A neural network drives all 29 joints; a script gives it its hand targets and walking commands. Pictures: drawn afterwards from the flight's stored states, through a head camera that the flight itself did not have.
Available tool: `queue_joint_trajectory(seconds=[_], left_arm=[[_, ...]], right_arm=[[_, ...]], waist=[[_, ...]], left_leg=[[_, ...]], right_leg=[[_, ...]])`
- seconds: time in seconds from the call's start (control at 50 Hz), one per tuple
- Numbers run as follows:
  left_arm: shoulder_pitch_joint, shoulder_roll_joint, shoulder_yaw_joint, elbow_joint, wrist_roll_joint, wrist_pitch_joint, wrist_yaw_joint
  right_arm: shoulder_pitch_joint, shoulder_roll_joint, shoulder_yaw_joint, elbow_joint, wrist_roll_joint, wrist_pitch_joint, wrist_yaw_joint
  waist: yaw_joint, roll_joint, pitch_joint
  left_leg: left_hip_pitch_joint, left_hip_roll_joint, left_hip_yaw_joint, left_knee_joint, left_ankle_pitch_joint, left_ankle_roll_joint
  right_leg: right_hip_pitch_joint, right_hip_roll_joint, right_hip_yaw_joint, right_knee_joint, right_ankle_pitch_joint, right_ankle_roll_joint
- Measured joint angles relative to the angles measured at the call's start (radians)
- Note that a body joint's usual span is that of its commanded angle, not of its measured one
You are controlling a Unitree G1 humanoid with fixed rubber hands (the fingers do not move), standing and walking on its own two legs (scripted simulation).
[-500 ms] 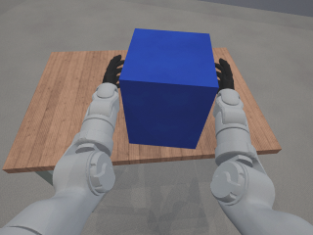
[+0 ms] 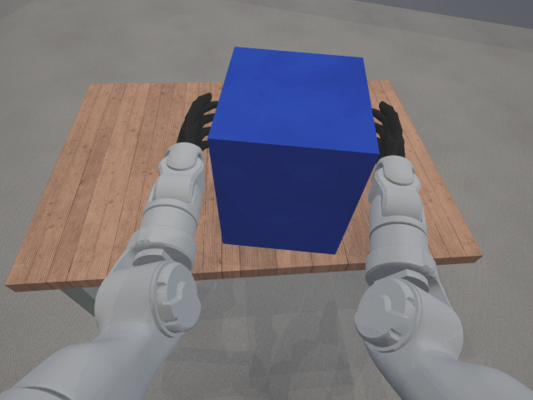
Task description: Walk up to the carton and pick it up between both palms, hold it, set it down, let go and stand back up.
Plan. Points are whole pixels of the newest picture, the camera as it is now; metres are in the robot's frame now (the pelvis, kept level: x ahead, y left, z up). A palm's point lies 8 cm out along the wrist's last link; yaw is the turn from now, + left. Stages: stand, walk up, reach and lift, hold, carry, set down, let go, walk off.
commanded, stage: set down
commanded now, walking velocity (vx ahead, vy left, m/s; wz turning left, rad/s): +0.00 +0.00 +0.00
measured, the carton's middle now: (288, 157) +0.48 -0.04 +0.08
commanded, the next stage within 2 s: none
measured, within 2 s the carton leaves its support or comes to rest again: neither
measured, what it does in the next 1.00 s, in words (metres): stands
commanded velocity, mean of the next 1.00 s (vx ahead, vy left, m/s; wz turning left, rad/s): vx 0.00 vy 0.00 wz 0.00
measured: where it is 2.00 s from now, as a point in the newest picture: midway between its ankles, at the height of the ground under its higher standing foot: outside the picture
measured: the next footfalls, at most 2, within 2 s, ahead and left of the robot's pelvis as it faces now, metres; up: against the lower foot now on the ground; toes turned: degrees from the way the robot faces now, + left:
none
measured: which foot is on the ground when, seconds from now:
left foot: down 0.00-1.00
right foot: down 0.00-1.00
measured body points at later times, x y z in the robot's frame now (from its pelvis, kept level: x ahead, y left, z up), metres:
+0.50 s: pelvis +0.00 +0.00 +0.00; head +0.06 +0.01 +0.45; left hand +0.48 +0.11 +0.12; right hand +0.45 -0.18 +0.12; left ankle -0.01 +0.11 -0.75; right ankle -0.05 -0.11 -0.75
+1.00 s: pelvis +0.01 +0.00 +0.00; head +0.07 +0.00 +0.44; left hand +0.48 +0.11 +0.11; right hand +0.45 -0.19 +0.11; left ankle -0.01 +0.11 -0.75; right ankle -0.05 -0.11 -0.75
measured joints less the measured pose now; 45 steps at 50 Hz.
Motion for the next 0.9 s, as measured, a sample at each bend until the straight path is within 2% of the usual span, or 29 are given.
queue_joint_trajectory(seconds=[0.7,0.9], left_arm=[[0.023,-0.040,0.027,-0.061,0.036,-0.067,-0.033],[0.036,-0.032,0.009,-0.057,-0.003,-0.069,-0.026]], right_arm=[[0.024,0.005,-0.022,-0.031,-0.021,-0.064,0.018],[0.027,-0.002,-0.005,-0.012,-0.014,-0.063,0.013]], waist=[[0.006,-0.003,0.027],[0.011,0.007,0.028]], left_leg=[[-0.014,0.001,0.000,-0.002,-0.001,-0.001],[-0.008,-0.001,0.010,-0.001,-0.007,0.001]], right_leg=[[-0.010,0.001,-0.012,-0.001,-0.005,-0.001],[-0.007,-0.002,-0.005,0.000,-0.009,0.002]])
